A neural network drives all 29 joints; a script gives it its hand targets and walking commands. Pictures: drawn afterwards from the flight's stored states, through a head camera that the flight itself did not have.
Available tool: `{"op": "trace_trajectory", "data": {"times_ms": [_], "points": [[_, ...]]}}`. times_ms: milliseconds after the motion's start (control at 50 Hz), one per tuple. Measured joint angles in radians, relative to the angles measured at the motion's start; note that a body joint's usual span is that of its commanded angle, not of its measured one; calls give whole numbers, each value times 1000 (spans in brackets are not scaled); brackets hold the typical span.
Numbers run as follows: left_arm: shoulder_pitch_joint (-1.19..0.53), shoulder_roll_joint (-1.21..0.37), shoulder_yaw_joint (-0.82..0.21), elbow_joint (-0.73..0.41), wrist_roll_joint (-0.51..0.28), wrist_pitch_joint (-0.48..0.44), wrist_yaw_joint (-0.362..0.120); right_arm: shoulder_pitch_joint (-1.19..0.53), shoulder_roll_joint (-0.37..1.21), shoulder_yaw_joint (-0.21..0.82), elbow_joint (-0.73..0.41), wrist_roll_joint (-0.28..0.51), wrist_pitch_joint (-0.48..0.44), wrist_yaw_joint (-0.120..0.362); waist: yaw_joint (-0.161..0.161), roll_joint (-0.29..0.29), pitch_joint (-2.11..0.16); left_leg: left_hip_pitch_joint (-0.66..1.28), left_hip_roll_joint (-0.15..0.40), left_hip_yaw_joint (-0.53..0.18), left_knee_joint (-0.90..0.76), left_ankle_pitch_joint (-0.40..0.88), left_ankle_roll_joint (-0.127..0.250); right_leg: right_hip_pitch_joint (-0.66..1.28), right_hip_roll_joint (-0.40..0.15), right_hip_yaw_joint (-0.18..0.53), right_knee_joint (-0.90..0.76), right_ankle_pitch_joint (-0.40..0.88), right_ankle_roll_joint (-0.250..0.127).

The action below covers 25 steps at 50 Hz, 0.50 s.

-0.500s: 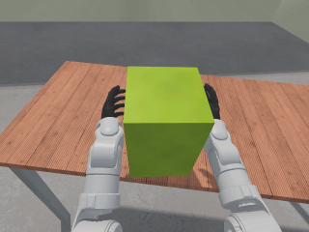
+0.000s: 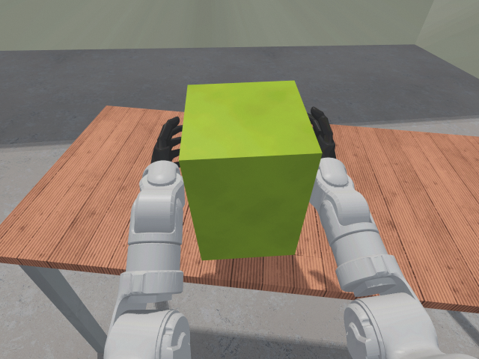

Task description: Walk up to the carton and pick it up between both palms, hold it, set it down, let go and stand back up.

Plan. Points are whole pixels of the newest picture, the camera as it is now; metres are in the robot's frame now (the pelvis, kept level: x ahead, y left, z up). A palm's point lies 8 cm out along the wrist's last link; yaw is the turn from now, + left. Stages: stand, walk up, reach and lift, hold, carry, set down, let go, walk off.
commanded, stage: reach and lift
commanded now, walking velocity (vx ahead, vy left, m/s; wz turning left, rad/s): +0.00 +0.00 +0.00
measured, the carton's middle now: (245, 176) +0.35 -0.03 +0.16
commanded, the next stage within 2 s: hold in 1.06 s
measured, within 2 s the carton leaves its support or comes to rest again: neither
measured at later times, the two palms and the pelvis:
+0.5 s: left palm (161, 143) +0.39 +0.09 +0.22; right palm (323, 130) +0.37 -0.16 +0.23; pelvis +0.01 +0.01 +0.00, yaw -1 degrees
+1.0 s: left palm (153, 134) +0.38 +0.10 +0.24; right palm (323, 115) +0.37 -0.15 +0.26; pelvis +0.00 +0.00 +0.00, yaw -1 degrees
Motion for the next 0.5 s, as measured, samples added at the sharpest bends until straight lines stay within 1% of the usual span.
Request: {"op": "trace_trajectory", "data": {"times_ms": [80,220,360,500], "points": [[-29,20,-4,30,-10,14,2,-32,4,-21,28,4,15,1,0,-2,-7,-10,-3,-3,15,-6,2,-8,-3,-3,14,-6,2],[-59,47,-28,30,-29,45,19,-79,-9,-27,34,26,47,2,-9,10,-30,-20,1,-5,27,-16,2,-11,1,-5,11,-8,3],[-90,27,10,18,-15,87,17,-121,-36,-6,35,52,101,-6,-14,16,-23,18,3,2,9,-17,5,22,4,2,-3,-9,6],[-97,13,46,4,-3,116,9,-153,-48,12,56,75,132,-12,-12,28,-18,35,4,13,3,-19,7,32,6,12,-4,-10,8]]}}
